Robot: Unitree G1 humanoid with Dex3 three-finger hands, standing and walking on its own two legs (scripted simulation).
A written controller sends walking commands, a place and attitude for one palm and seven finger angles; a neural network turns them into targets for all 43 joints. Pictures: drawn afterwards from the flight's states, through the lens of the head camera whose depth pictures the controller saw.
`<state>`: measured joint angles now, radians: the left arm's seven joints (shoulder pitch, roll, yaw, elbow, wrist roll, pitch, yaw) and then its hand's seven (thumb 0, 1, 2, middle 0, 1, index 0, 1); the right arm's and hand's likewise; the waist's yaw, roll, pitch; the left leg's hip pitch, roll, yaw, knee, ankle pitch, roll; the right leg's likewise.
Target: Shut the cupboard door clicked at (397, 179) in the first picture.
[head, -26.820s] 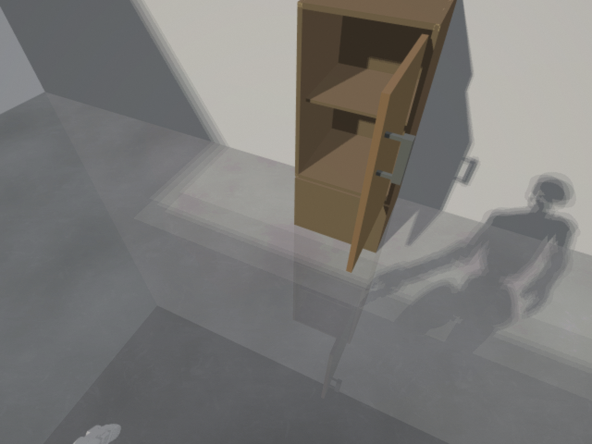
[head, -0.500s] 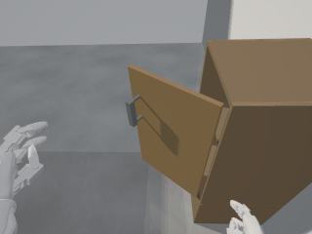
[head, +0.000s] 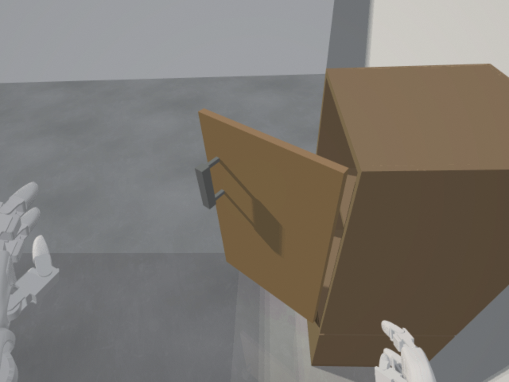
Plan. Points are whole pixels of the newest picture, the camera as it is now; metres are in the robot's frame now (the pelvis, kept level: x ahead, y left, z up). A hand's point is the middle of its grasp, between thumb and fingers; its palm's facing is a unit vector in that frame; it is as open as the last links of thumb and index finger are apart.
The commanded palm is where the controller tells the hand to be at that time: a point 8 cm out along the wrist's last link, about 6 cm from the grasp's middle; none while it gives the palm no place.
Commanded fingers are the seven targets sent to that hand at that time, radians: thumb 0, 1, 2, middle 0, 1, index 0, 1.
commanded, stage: step back with the hand held close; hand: left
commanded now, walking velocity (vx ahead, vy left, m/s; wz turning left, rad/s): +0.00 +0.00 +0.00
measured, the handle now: (212, 182) +0.57 +0.18 -0.03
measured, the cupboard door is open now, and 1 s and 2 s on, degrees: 52 52 52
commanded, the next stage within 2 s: stop stepping back and stand still in 1.28 s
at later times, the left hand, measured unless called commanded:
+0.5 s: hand (36, 277) +0.18 +0.29 +0.16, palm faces +0.33 -0.78 -0.53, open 7.4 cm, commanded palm +0.12 +0.32 +0.17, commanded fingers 0.00 0.90 0.90 -0.20 -0.30 -0.20 -0.30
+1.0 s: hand out of the picture +0.07 +0.31 +0.17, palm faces +0.45 -0.73 -0.52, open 7.4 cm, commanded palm +0.00 +0.34 +0.17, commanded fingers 0.00 0.90 0.90 -0.20 -0.30 -0.20 -0.30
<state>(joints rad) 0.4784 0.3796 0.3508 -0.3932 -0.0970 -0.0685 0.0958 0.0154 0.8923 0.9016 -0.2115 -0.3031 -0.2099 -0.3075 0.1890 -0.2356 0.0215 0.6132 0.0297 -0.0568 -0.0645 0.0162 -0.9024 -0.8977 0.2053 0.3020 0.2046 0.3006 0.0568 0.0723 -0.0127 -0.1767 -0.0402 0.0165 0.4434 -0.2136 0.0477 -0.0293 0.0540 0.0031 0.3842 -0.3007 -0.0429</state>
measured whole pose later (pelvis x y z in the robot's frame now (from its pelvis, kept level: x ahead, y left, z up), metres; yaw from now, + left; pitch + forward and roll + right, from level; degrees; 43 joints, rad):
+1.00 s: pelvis -0.12 +0.03 -0.02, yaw +3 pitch +0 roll -3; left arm 0.53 0.45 0.46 -0.53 -0.04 -0.24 0.12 0.01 0.89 0.90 -0.21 -0.30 -0.21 -0.31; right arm 0.19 -0.22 0.00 0.57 0.00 -0.04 -0.07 0.02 -0.90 -0.90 0.21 0.30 0.21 0.30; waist 0.02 0.04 0.04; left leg -0.48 -0.04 0.05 0.53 -0.12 0.10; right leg -0.32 0.07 0.03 0.58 -0.27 0.00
